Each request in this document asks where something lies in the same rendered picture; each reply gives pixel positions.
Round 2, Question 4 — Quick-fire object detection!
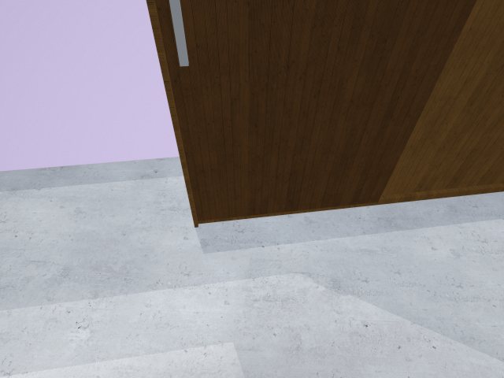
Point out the handle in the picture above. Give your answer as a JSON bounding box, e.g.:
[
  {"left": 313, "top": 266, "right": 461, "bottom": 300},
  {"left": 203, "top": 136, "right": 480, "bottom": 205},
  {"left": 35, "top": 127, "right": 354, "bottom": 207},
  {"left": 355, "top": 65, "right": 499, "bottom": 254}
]
[{"left": 169, "top": 0, "right": 189, "bottom": 66}]

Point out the wardrobe door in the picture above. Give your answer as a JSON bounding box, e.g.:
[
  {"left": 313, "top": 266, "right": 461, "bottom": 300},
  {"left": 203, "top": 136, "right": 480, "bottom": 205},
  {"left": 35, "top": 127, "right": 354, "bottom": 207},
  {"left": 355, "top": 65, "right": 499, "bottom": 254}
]
[
  {"left": 381, "top": 0, "right": 504, "bottom": 196},
  {"left": 155, "top": 0, "right": 476, "bottom": 221}
]

